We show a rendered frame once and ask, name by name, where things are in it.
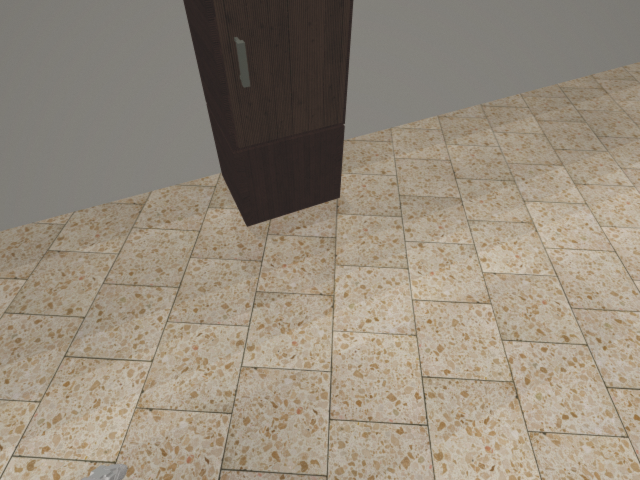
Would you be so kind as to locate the handle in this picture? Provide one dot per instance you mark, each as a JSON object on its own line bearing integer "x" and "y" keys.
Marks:
{"x": 242, "y": 59}

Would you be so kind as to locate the cupboard door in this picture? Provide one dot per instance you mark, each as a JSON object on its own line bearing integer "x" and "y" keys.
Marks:
{"x": 296, "y": 54}

